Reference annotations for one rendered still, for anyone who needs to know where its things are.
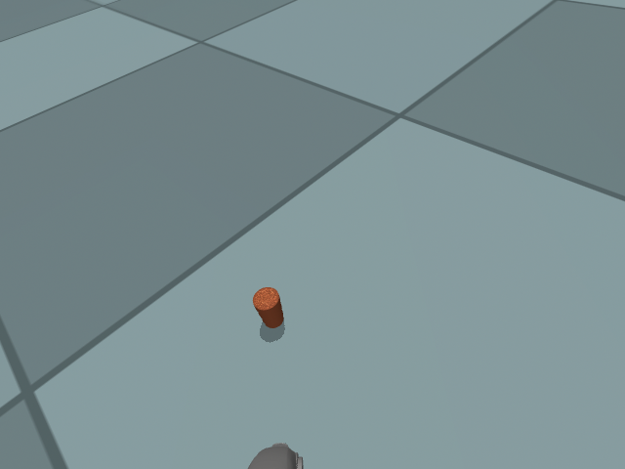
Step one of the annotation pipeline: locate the cup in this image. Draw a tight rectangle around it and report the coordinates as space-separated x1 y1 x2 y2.
253 287 283 328

